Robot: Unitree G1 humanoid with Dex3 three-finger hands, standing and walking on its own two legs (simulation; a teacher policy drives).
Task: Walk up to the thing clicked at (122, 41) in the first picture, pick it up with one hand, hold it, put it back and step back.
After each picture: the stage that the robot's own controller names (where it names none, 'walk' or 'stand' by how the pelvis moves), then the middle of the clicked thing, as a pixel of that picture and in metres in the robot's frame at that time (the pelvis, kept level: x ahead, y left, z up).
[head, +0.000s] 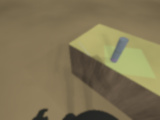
stand; (118, 51) +0.64 -0.21 +0.02
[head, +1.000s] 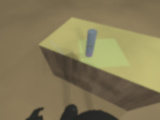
walk; (90, 44) +0.60 +0.06 +0.05
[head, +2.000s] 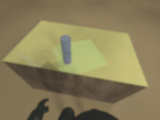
stand; (66, 51) +0.49 +0.21 +0.04
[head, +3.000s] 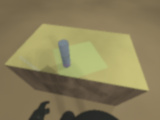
stand; (65, 55) +0.47 +0.22 +0.02
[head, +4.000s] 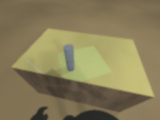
stand; (69, 59) +0.46 +0.19 +0.01
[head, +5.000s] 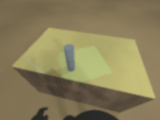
stand; (70, 59) +0.46 +0.18 +0.01
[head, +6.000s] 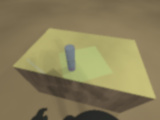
stand; (70, 59) +0.46 +0.18 +0.01
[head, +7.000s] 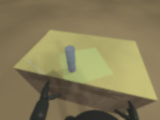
rise first; (71, 60) +0.45 +0.19 +0.02
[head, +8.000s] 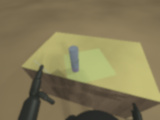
go down; (74, 60) +0.47 +0.18 +0.02
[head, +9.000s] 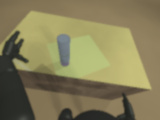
go down; (64, 53) +0.45 +0.17 +0.06
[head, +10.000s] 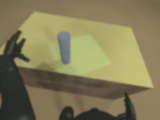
approach; (65, 50) +0.46 +0.17 +0.06
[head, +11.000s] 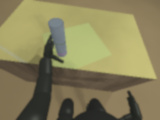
close in; (59, 41) +0.48 +0.18 +0.10
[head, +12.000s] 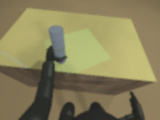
lift; (59, 47) +0.45 +0.19 +0.10
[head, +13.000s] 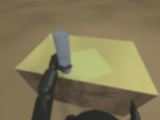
lift; (63, 55) +0.32 +0.17 +0.22
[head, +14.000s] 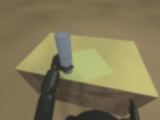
hold; (65, 56) +0.33 +0.16 +0.21
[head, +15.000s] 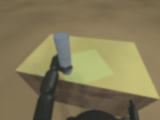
hold; (64, 56) +0.33 +0.16 +0.21
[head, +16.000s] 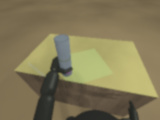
hold; (64, 58) +0.33 +0.16 +0.19
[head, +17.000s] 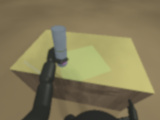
crouch; (60, 49) +0.39 +0.19 +0.19
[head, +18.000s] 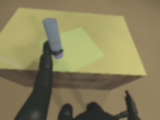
lower; (54, 41) +0.50 +0.19 +0.10
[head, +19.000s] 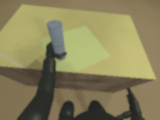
lower; (58, 43) +0.48 +0.18 +0.10
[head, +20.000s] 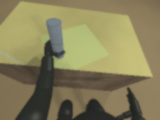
lower; (57, 42) +0.48 +0.18 +0.10
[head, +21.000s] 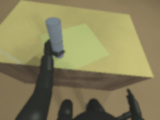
lower; (56, 41) +0.49 +0.19 +0.10
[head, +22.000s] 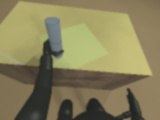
lower; (55, 41) +0.49 +0.18 +0.10
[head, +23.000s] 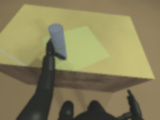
withdraw; (59, 45) +0.47 +0.18 +0.09
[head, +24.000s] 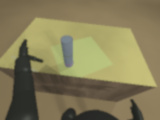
sink last; (68, 53) +0.45 +0.16 +0.07
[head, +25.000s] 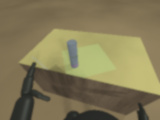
stand; (73, 55) +0.48 +0.18 +0.06
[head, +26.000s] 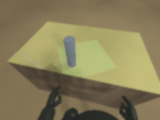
stand; (70, 53) +0.46 +0.17 +0.08
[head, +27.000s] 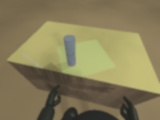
stand; (70, 52) +0.46 +0.18 +0.08
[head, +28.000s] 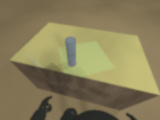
stand; (71, 53) +0.47 +0.18 +0.06
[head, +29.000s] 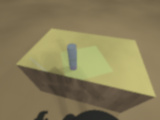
stand; (72, 58) +0.48 +0.17 +0.02
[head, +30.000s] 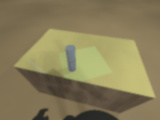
stand; (71, 59) +0.46 +0.18 +0.01
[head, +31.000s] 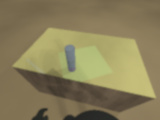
stand; (70, 59) +0.45 +0.18 +0.01
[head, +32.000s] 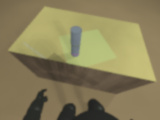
walk; (75, 43) +0.52 +0.13 +0.04
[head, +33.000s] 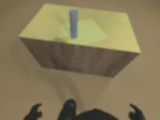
walk; (73, 25) +0.74 +0.24 +0.04
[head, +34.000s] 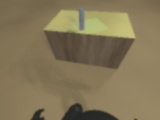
stand; (81, 20) +1.08 +0.23 +0.03
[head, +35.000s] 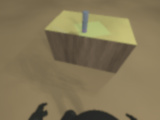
stand; (84, 22) +1.05 +0.16 +0.02
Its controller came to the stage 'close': yes
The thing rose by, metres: 0.19
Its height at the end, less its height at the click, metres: +0.00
